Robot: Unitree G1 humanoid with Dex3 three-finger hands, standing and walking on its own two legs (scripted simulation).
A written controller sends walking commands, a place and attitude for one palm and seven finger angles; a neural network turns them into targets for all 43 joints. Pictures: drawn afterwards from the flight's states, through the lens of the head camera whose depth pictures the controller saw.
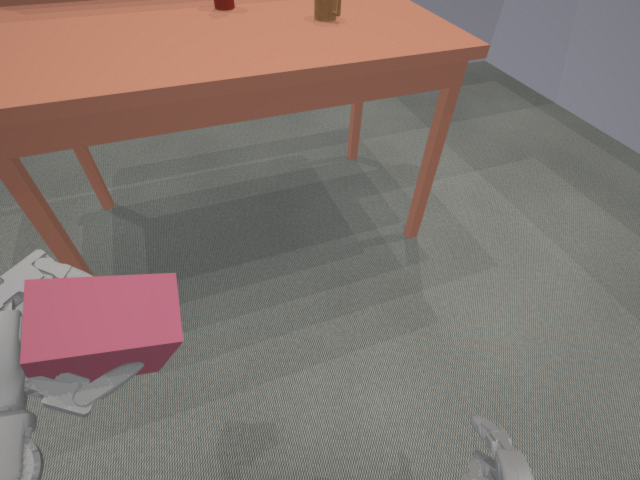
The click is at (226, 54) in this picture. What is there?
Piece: table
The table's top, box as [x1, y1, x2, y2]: [0, 0, 489, 126]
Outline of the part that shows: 0,126 483,58 486,56 489,44 409,0 341,0 340,15 336,16 335,20 329,22 318,21 313,17 314,0 234,0 235,7 231,10 226,11 215,9 213,0 92,0 0,7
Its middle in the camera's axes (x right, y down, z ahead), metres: -0.28 -0.65 +1.22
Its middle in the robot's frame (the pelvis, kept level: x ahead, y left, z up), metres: +1.34 +0.37 +0.05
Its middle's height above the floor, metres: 0.82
